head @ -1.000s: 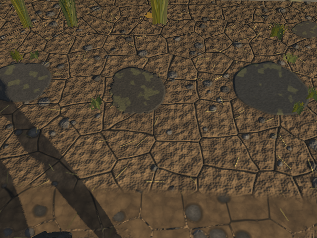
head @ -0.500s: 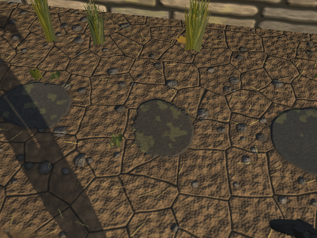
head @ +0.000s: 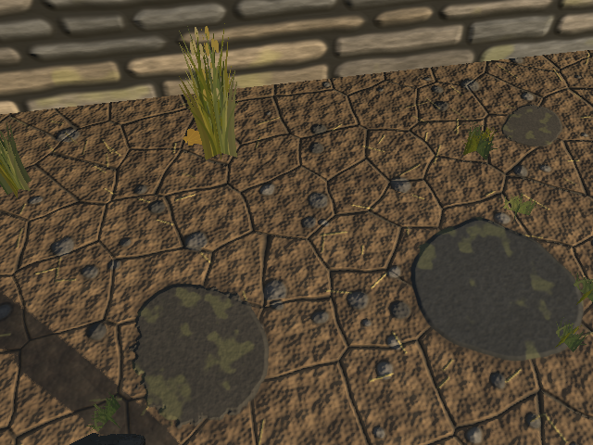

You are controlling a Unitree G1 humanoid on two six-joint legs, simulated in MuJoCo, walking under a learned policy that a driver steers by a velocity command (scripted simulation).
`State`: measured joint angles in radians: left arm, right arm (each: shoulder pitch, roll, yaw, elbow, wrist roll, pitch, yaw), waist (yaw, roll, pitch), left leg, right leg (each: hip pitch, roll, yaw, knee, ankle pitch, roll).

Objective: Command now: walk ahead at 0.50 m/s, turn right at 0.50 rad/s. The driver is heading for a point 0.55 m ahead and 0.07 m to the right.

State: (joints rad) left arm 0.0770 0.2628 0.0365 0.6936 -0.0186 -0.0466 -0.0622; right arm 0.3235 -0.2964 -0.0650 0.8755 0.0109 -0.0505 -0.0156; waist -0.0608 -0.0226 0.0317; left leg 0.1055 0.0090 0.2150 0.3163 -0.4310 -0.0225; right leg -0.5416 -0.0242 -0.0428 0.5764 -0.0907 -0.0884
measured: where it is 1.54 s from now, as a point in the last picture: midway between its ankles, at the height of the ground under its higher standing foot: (325, 436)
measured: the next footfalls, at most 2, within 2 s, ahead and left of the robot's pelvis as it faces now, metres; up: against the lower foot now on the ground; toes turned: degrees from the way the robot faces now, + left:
right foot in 0.02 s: +0.18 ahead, -0.09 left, +0.00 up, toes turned -2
left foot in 0.52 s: +0.49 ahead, +0.07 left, +0.00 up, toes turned -13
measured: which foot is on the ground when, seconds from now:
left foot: down 0.00-0.02, up 0.04-0.50, down 0.52-1.00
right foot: up 0.00-0.00, down 0.02-0.54, up 0.56-0.90, down 0.92-1.00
